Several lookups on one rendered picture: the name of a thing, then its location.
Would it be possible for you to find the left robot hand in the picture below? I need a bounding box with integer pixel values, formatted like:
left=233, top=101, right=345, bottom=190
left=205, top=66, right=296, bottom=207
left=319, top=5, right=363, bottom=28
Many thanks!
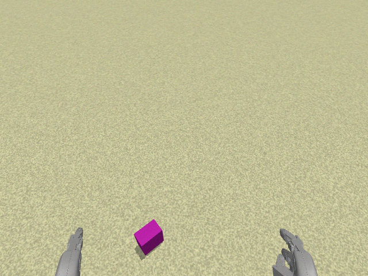
left=55, top=227, right=83, bottom=276

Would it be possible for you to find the right robot hand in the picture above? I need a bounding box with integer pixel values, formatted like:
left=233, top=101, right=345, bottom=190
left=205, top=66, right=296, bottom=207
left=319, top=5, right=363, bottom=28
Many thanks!
left=273, top=228, right=318, bottom=276

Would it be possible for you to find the carton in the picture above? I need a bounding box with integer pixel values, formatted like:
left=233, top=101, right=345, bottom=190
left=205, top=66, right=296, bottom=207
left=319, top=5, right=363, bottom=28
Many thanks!
left=134, top=219, right=164, bottom=255

